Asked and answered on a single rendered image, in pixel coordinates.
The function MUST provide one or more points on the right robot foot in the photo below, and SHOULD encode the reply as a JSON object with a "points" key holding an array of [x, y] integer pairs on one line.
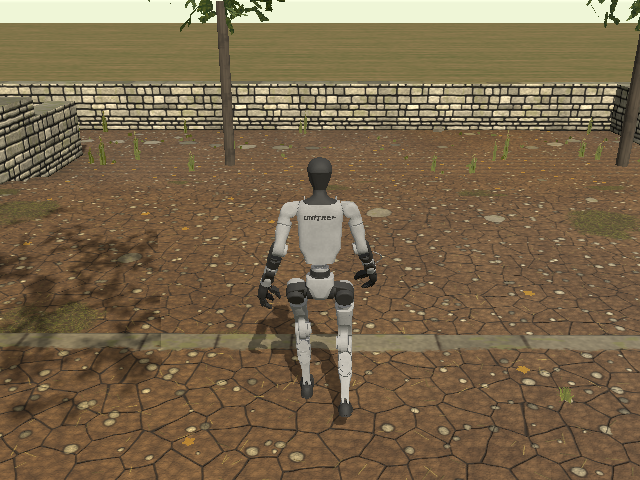
{"points": [[345, 409]]}

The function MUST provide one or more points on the right robot forearm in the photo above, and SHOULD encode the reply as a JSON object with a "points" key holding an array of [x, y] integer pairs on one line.
{"points": [[368, 261]]}

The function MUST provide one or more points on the left robot shin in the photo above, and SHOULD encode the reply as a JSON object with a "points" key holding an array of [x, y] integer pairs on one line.
{"points": [[304, 355]]}

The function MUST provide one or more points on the left robot upper arm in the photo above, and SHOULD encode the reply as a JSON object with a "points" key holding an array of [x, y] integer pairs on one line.
{"points": [[288, 210]]}

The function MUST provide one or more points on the right robot hand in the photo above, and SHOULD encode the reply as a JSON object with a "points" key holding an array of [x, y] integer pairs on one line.
{"points": [[362, 274]]}

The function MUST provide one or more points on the left robot hand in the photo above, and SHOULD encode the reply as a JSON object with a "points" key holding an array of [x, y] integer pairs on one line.
{"points": [[263, 294]]}

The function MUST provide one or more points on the right robot upper arm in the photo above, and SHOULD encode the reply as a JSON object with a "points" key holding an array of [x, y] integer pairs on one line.
{"points": [[350, 210]]}

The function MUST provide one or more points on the left robot forearm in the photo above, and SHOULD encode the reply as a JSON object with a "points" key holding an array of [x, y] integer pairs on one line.
{"points": [[271, 268]]}

